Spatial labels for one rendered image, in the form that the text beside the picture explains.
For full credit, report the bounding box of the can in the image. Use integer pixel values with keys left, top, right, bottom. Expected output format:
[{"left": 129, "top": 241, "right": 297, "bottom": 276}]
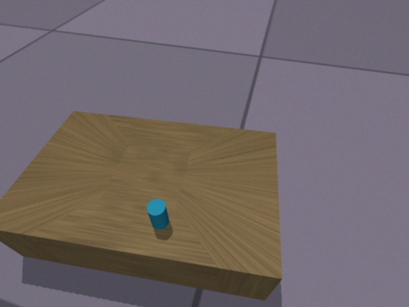
[{"left": 147, "top": 199, "right": 169, "bottom": 230}]

